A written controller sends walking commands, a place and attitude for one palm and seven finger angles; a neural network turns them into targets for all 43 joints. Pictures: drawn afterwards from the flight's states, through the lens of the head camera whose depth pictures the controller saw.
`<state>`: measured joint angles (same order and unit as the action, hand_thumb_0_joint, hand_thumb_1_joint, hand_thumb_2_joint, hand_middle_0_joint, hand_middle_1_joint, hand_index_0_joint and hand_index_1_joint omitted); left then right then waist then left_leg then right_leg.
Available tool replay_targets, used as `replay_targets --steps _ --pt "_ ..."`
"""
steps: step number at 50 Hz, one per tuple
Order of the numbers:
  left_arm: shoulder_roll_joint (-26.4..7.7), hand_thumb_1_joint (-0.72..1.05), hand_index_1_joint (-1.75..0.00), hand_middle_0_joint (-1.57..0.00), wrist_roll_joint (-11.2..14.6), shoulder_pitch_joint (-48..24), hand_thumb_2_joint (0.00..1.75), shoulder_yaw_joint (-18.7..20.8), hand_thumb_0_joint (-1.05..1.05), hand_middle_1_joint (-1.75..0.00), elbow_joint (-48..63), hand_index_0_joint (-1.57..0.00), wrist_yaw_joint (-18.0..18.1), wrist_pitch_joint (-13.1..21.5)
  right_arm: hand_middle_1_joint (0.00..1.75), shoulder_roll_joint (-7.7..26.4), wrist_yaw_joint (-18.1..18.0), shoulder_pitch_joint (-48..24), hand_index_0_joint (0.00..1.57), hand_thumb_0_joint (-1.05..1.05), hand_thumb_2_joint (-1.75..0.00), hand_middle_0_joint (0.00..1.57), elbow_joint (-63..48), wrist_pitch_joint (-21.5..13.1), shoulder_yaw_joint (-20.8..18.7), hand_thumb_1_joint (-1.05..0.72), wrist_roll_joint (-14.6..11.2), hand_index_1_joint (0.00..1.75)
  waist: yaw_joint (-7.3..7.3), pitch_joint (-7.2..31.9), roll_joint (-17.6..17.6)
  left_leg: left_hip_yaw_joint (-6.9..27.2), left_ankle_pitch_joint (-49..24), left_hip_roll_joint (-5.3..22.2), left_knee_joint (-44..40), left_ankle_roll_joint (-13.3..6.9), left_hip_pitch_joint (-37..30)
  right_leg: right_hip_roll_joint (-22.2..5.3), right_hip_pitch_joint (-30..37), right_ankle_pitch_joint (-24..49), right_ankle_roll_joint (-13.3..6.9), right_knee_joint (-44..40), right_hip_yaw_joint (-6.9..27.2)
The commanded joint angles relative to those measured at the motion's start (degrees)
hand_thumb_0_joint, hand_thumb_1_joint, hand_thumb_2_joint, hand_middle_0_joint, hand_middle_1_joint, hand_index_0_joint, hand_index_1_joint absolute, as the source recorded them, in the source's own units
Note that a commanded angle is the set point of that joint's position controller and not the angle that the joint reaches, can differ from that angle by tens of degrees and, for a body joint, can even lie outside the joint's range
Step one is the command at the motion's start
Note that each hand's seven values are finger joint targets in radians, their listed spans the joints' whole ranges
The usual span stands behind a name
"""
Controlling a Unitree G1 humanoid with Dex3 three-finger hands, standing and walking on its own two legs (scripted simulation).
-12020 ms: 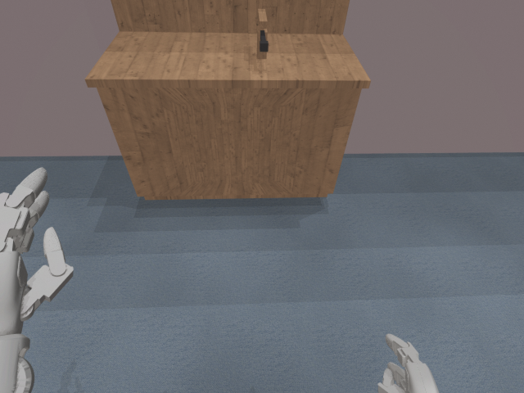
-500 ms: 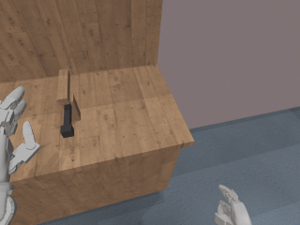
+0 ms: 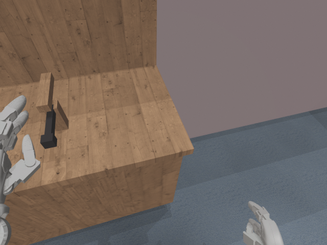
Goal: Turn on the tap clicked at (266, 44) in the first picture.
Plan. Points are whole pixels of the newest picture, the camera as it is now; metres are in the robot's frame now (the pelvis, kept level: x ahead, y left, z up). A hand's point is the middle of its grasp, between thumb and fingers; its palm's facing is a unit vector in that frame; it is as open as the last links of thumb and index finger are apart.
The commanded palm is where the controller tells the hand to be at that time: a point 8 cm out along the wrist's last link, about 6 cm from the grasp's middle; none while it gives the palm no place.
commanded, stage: come to a stop and stand still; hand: left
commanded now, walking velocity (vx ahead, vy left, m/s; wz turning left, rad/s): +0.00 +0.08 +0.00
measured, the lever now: (49, 140) +0.34 +0.32 +0.04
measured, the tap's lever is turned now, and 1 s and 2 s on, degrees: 0 0 0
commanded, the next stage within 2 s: look again from close up in 0.92 s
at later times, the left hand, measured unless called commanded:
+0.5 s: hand (11, 167) +0.21 +0.29 +0.15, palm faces +0.30 -0.88 -0.38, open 7.4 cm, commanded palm +0.16 +0.33 +0.18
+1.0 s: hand out of the picture +0.22 +0.34 +0.16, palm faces +0.39 -0.85 -0.36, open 7.4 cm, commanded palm +0.16 +0.36 +0.18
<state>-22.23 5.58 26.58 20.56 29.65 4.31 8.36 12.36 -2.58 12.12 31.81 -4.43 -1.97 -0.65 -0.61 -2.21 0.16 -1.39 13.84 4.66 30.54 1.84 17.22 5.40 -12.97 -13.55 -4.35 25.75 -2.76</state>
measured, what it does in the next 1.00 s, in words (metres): shifts its weight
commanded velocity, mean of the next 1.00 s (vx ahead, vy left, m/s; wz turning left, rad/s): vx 0.00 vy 0.00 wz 0.00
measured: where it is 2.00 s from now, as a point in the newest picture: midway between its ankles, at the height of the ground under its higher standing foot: outside the picture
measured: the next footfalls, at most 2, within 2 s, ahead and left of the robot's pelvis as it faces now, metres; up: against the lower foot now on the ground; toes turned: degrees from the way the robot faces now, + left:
none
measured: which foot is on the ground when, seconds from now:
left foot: down 0.00-1.00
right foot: down 0.00-1.00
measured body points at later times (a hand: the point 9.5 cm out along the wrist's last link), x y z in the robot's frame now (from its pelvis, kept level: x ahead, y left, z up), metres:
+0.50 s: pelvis +0.00 +0.05 +0.00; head +0.01 +0.07 +0.45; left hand +0.19 +0.33 +0.17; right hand +0.17 -0.17 -0.06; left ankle +0.02 +0.14 -0.74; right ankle +0.00 -0.07 -0.74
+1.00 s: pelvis +0.00 +0.08 +0.01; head +0.02 +0.11 +0.45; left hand +0.19 +0.38 +0.18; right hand +0.18 -0.12 -0.06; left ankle +0.02 +0.14 -0.74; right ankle +0.00 -0.07 -0.74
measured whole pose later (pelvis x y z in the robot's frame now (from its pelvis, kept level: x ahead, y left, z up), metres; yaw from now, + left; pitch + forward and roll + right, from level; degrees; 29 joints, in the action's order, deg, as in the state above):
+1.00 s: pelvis +0.00 +0.08 +0.01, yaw +1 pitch -1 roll -2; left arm -21.6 2.0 22.8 20.1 26.4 5.6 12.0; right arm 9.7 -0.8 11.6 32.6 -7.2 1.9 0.2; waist -1.6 -2.9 -2.1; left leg -4.0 11.7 -2.3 25.5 -4.7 13.5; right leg -1.6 -9.6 -11.7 2.0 22.0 -0.6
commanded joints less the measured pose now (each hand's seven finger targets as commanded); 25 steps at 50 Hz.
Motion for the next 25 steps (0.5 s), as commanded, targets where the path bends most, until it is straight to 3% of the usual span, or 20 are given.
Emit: replay_targets --steps 1,5,9,10,11,12,13,14,16,18,19,20,23,24,25 --pt "-10.0 0.90 -0.30 -0.20 0.1 -1.9 0.90 7.9 0.00 -0.30 10.8 -0.20 2.3 3.6 0.30 5.9 -0.7 -5.2 0.20 0.00 -0.90 0.20 -9.0 -3.0 -1.6 -0.90 -0.6 0.30 -0.06 8.6 1.0 1.5 -4.0 0.0 0.0 -3.2 -6.2 -11.4 -0.6 9.8 3.9 -7.9 9.9" --pt "-8.8 0.90 -0.30 -0.20 -0.3 -0.7 0.90 6.7 0.00 -0.30 8.8 -0.20 3.3 3.3 0.30 5.7 -0.6 -5.8 0.20 0.00 -0.90 0.20 -8.0 -2.8 -0.6 -0.90 -0.7 0.30 -0.05 6.9 -1.7 2.2 -2.7 -1.1 0.0 -3.6 -5.2 -12.6 -0.6 6.7 4.2 -10.3 11.1" --pt "-9.7 0.90 -0.30 -0.20 -1.0 -2.8 0.90 6.6 0.00 -0.30 9.8 -0.20 3.6 3.0 0.30 6.0 -0.9 -6.8 0.20 0.00 -0.90 0.20 -7.6 -2.9 -0.5 -0.90 -0.8 0.30 -0.31 6.7 0.3 2.9 -5.3 -0.1 -3.3 -3.9 -7.3 -11.6 0.3 8.3 4.5 -9.2 9.6" --pt "-52.1 0.90 -0.30 -0.20 -8.9 -57.1 0.90 37.8 0.00 -0.30 20.5 -0.20 2.3 9.1 0.30 7.7 -1.2 3.3 0.20 0.00 -0.90 0.20 -4.5 -6.8 -2.6 -0.90 1.8 0.30 -1.66 -2.6 -8.9 -4.6 -6.6 -2.3 -0.9 -2.3 -0.7 -8.6 -5.1 24.5 11.3 -14.4 8.4" --pt "-19.8 0.90 -0.30 -0.20 -4.4 -28.4 0.90 16.1 0.00 -0.30 -8.8 -0.20 -0.2 7.1 0.30 3.0 -1.0 -2.3 0.20 0.00 -0.90 0.20 -3.6 -6.6 -0.3 -0.90 0.9 0.30 -1.28 8.7 -5.6 0.0 -11.8 -5.7 -3.7 -3.6 -4.5 -12.0 2.2 24.4 4.0 -6.0 10.5" --pt "-11.7 0.90 -0.30 -0.20 -3.1 -13.7 0.90 10.0 0.00 -0.30 -11.7 -0.20 -0.7 6.7 0.30 6.9 -0.5 -1.5 0.20 0.00 -0.90 0.20 -7.0 -7.6 -2.2 -0.90 -0.2 0.30 -3.35 7.8 1.6 -0.9 -13.6 -2.7 -2.0 -2.7 -7.6 -11.6 2.7 28.1 5.6 -5.9 14.0" --pt "-8.5 0.90 -0.30 -0.20 -2.3 -12.2 0.90 5.1 0.00 -0.30 -2.3 -0.20 -1.0 7.6 0.30 7.4 0.4 -0.8 0.20 0.00 -0.90 0.20 -7.0 -7.4 -2.1 -0.90 -0.3 0.30 -2.31 10.9 5.5 -0.1 -14.3 -1.9 -4.1 -3.6 -7.2 -11.7 6.9 26.0 6.2 -2.9 11.2" --pt "-3.0 0.90 -0.30 -0.20 -1.2 -7.9 0.90 1.0 0.00 -0.30 -0.1 -0.20 -0.7 7.7 0.30 6.0 1.6 -3.0 0.20 0.00 -0.90 0.20 -6.9 -7.7 -1.6 -0.90 -1.3 0.30 -1.93 13.6 8.3 0.3 -17.4 -0.6 -4.5 -4.2 -9.8 -10.8 7.7 23.0 5.8 -0.5 9.1" --pt "-6.0 0.90 -0.30 -0.20 -1.6 -4.9 0.90 1.9 0.00 -0.30 6.2 -0.20 0.7 7.6 0.30 6.6 2.6 -3.7 0.20 0.00 -0.90 0.20 -7.9 -7.8 -1.4 -0.90 -0.8 0.30 -2.46 13.3 2.1 2.7 -16.4 0.6 -5.0 -4.5 -8.8 -9.7 5.8 15.5 5.9 -1.2 7.7" --pt "-8.3 0.90 -0.30 -0.20 -1.9 -2.9 0.90 4.5 0.00 -0.30 7.1 -0.20 1.6 7.5 0.30 6.6 2.4 -4.2 0.20 0.00 -0.90 0.20 -8.0 -7.6 -1.2 -0.90 -0.4 0.30 -2.18 11.7 -3.3 3.4 -11.3 0.0 -5.7 -3.9 -7.4 -9.3 4.2 10.2 4.8 -3.8 8.2" --pt "-10.6 0.90 -0.30 -0.20 -1.8 -1.4 0.90 7.2 0.00 -0.30 6.7 -0.20 2.2 7.2 0.30 6.4 2.1 -5.3 0.20 0.00 -0.90 0.20 -7.5 -7.3 -0.8 -0.90 -0.4 0.30 -1.99 11.3 -3.0 3.3 -8.7 0.0 -6.5 -3.8 -7.9 -9.2 3.1 8.0 3.9 -4.5 7.6" --pt "-10.1 0.90 -0.30 -0.20 -1.7 -2.7 0.90 7.5 0.00 -0.30 6.5 -0.20 2.3 7.2 0.30 6.4 1.5 -4.9 0.20 0.00 -0.90 0.20 -8.0 -7.0 -0.7 -0.90 -0.1 0.30 -1.42 10.4 -4.1 4.0 -5.9 -0.3 -7.2 -3.7 -6.2 -9.4 2.9 5.0 3.6 -5.1 7.2" --pt "-11.4 0.90 -0.30 -0.20 -1.6 -6.8 0.90 9.2 0.00 -0.30 7.4 -0.20 2.4 8.0 0.30 6.0 0.3 -5.7 0.20 0.00 -0.90 0.20 -8.3 -6.8 -0.1 -0.90 0.0 0.30 -0.94 7.2 0.0 5.3 -2.0 -0.2 -9.7 -3.8 -5.2 -8.6 0.9 1.8 3.2 -5.8 7.5" --pt "-13.5 0.90 -0.30 -0.20 -1.8 -8.7 0.90 10.7 0.00 -0.30 9.0 -0.20 2.6 8.1 0.30 6.0 -0.1 -6.4 0.20 0.00 -0.90 0.20 -8.1 -6.7 0.1 -0.90 0.0 0.30 -0.91 7.0 2.5 5.5 -1.5 0.2 -10.5 -3.9 -5.3 -8.2 1.1 2.3 3.3 -5.2 6.8" --pt "-11.3 0.90 -0.30 -0.20 -1.9 -10.6 0.90 8.7 0.00 -0.30 8.6 -0.20 2.5 8.4 0.30 5.9 -0.3 -5.8 0.20 0.00 -0.90 0.20 -8.1 -6.8 0.3 -0.90 0.2 0.30 -0.64 6.6 4.3 6.2 -0.2 0.6 -11.7 -4.0 -3.9 -8.0 2.2 1.8 3.3 -4.3 5.7"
